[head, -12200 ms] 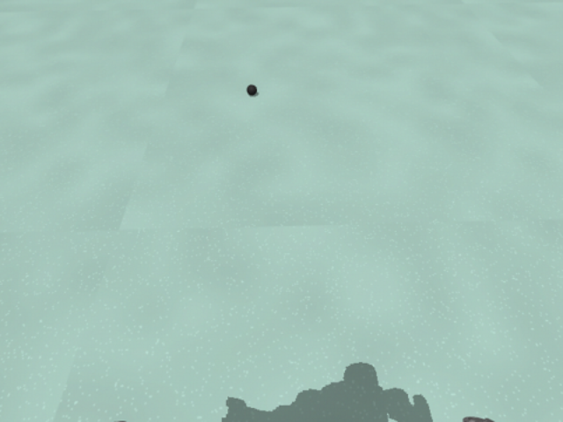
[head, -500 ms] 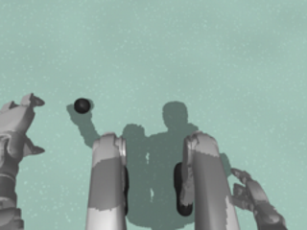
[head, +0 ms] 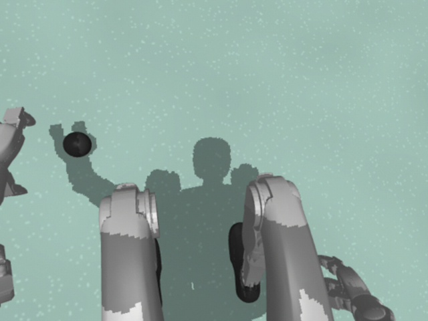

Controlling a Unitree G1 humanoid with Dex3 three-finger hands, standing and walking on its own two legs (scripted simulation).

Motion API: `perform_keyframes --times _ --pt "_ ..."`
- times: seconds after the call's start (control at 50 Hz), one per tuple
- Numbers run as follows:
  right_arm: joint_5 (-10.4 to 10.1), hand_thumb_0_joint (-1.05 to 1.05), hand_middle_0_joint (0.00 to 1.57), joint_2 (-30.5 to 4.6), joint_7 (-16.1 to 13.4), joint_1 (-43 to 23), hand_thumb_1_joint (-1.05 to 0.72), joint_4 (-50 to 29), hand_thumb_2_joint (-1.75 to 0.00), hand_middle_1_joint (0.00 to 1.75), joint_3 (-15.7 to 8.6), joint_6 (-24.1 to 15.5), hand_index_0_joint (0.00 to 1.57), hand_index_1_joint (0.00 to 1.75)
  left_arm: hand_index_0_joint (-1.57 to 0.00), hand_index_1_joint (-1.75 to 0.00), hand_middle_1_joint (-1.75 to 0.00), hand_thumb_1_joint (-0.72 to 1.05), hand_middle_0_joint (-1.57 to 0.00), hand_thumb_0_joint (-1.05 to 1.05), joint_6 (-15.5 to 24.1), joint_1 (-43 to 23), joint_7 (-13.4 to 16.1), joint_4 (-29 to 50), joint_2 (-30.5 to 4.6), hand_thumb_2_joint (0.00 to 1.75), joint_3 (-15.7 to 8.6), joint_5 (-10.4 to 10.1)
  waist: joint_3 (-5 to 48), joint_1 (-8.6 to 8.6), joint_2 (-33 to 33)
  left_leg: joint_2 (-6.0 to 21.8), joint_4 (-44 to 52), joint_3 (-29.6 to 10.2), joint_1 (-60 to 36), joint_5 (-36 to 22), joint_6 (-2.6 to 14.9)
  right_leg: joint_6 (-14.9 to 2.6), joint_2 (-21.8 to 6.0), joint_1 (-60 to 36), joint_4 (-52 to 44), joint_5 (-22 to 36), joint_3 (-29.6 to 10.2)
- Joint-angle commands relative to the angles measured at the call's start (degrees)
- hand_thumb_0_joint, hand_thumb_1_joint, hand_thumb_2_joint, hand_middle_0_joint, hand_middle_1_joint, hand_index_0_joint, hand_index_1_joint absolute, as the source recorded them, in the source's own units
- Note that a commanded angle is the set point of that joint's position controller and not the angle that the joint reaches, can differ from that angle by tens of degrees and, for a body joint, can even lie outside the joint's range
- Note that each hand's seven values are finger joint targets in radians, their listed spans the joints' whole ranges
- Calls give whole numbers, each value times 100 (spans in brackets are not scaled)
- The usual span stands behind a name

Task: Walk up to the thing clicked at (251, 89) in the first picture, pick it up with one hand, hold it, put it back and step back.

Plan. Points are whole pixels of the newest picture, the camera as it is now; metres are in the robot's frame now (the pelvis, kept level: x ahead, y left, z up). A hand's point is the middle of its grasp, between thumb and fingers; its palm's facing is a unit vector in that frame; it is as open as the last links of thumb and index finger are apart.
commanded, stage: rise first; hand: left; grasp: from above
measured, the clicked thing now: (77, 144) +0.46 +0.31 -0.31
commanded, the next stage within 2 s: approach in 0.78 s
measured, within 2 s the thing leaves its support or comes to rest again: neither
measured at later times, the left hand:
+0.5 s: hand (24, 154) +0.40 +0.37 -0.18, palm faces -0.44 -0.11 -0.89, open 14.0 cm
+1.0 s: hand (33, 151) +0.41 +0.36 -0.20, palm faces -0.46 -0.10 -0.88, open 14.1 cm
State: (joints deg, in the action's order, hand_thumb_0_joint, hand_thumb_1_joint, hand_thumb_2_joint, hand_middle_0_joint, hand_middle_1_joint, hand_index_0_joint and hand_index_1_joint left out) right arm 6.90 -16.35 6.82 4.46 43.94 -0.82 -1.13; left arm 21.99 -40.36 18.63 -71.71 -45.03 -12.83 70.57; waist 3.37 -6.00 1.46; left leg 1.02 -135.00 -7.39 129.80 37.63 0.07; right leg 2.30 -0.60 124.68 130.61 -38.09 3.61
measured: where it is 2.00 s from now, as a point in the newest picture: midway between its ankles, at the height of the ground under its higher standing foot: (198, 282)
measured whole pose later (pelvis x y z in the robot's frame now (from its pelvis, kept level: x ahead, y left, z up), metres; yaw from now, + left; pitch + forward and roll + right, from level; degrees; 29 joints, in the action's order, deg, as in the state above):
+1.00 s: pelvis +0.01 +0.00 -0.03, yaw -1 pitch +33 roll -8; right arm 11.2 -15.4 8.5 3.2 45.4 0.9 -0.4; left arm 22.5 -46.0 24.3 -80.5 -48.4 -12.7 75.4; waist 1.5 -8.9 2.7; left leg 0.9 -141.3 -8.7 134.1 40.4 -0.5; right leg 2.5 0.0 128.9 136.4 -40.4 4.2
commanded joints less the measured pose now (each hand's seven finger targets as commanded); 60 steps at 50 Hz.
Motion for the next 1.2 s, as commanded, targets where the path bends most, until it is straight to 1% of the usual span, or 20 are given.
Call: perform_keyframes --times 0.0,0.02,0.06,0.18,0.22,0.34,0.36,0.54,0.6,0.68,0.7,0.74,0.78,0.84,0.86,0.9,0.94,0.98,1.1,1.18 --pt "74 0 20 -1301 -42 899 -90 -128 -90 30 -482 -28 20 30 -7 -102 -104 -51 -5 0 29 -1454 314 704 -1902 97 -303 1 3787 109 -1420 -137 1448 459 -3166 -604 165 -365 159 -1252 -1241 629 437" --pt "98 0 20 -1315 -39 915 -90 -118 -90 30 -481 -18 20 30 -8 -102 -104 -50 -5 0 44 -1505 333 719 -2018 96 -353 43 3883 98 -1483 -141 1447 443 -3208 -594 158 -378 165 -1251 -1207 623 444" --pt "131 0 20 -1315 -26 907 -90 -85 -90 30 -480 13 20 30 -7 -102 -104 -51 -5 0 57 -1436 341 604 -1887 97 -274 88 3825 73 -1506 -130 1443 394 -3260 -686 149 -369 160 -1137 -1089 678 474" --pt "199 0 20 -1272 -8 847 -90 -46 -90 30 -426 91 20 30 -7 -103 -104 -53 -6 0 162 -1420 404 445 -1990 99 -302 244 3683 53 -1415 -147 1256 442 -3033 -763 165 -402 199 -1148 -1039 735 448" --pt "221 0 20 -1278 -4 852 -90 -50 -90 30 -430 116 20 30 -7 -102 -104 -53 -6 0 222 -1479 454 473 -2113 98 -417 277 3771 47 -1405 -143 1178 437 -3013 -853 174 -397 210 -1182 -989 812 440" --pt "311 0 20 -1279 21 893 -90 7 -90 30 -379 142 20 30 -6 -102 -103 -54 -6 0 287 -1450 564 340 -2090 99 -411 314 3862 -7 -1403 -129 1036 418 -3085 -1136 179 -377 220 -1235 -907 1051 438" --pt "314 0 20 -1299 18 837 -90 29 -90 30 -408 141 20 30 -7 -102 -104 -52 -5 0 298 -1552 603 361 -2198 98 -478 290 3869 10 -1425 -130 1004 442 -3011 -1067 186 -376 231 -1200 -883 1013 446" --pt "369 0 20 -1325 38 817 -90 11 -90 30 -376 130 20 30 -7 -102 -104 -52 -5 0 228 -1655 781 222 -2191 98 -470 360 3742 -38 -1674 -118 1052 397 -2963 -835 157 -376 234 -956 -753 825 533" --pt "376 0 20 -1317 45 814 -90 15 -90 30 -364 111 20 30 -7 -102 -103 -53 -6 0 163 -1598 792 68 -2077 99 -399 357 3617 -83 -1617 -130 1017 404 -2893 -761 165 -379 229 -907 -770 777 521" --pt "402 0 20 -1317 50 862 -90 60 -90 30 -329 111 20 30 -6 -102 -102 -53 -6 0 115 -1637 816 123 -2169 100 -420 385 3824 -81 -1577 -142 914 435 -2897 -1028 181 -348 237 -1137 -753 1023 502" --pt "408 0 20 -1350 51 867 -90 39 -90 30 -354 110 20 30 -6 -101 -102 -54 -6 0 114 -1648 844 175 -2221 100 -523 324 3836 -75 -1558 -139 928 424 -2906 -1042 184 -336 224 -1125 -725 1032 510" --pt "402 0 20 -1314 68 872 -90 56 -90 30 -333 87 20 30 -6 -102 -102 -54 -6 0 82 -1600 807 -19 -2109 101 -406 329 3674 -96 -1544 -142 921 424 -2853 -951 185 -361 231 -1045 -751 962 508" --pt "404 0 20 -1321 68 896 -90 71 -90 30 -305 83 20 30 -6 -102 -101 -55 -6 0 67 -1653 805 -57 -2090 102 -376 359 3614 -161 -1505 -139 887 418 -2836 -975 183 -353 233 -1060 -767 998 510" --pt "406 0 20 -1329 78 878 -90 81 -90 30 -296 82 20 30 -6 -101 -101 -55 -6 0 72 -1700 784 -88 -2162 101 -397 342 3693 -135 -1540 -146 857 423 -2809 -982 186 -353 242 -1086 -736 1014 512" --pt "436 0 20 -1362 90 905 -90 66 -90 30 -288 85 20 30 -4 -101 -95 -61 -10 0 94 -1779 794 -32 -2187 109 -426 347 3661 -188 -1597 -140 856 410 -2784 -999 185 -338 224 -1119 -709 1036 523" --pt "429 0 20 -1330 92 901 -89 101 -89 30 -283 68 20 30 -6 -101 -102 -53 -5 0 89 -1821 772 -151 -1948 98 -221 360 3539 -255 -1582 -142 876 405 -2765 -876 176 -348 236 -993 -737 931 544" --pt "415 0 20 -1342 93 948 -89 122 -89 30 -280 47 20 30 -6 -100 -102 -52 -5 0 137 -2088 781 -70 -1820 97 -75 361 3548 -383 -1608 -124 880 327 -2844 -860 165 -352 242 -867 -698 914 587" --pt "429 0 20 -1340 93 1006 -89 137 -89 30 -268 11 20 30 -6 -101 -101 -54 -5 0 149 -2315 801 -102 -1550 99 211 405 3454 -555 -1623 -124 811 344 -2754 -792 173 -337 254 -867 -775 919 583" --pt "400 0 20 -1397 87 1159 -89 148 -89 30 -263 -128 20 30 -7 -102 -104 -51 -5 0 -57 -2718 1180 -97 -1244 97 461 479 3644 -720 -1804 -86 809 366 -2903 -844 141 -314 267 -871 -771 1033 630" --pt "369 0 20 -1421 80 1128 -89 84 -89 30 -170 -180 20 30 -8 -103 -106 -50 -5 0 -512 -2806 1529 -493 -1702 96 20 614 3682 -604 -2017 -72 918 406 -2887 -834 118 -326 256 -829 -669 1038 654"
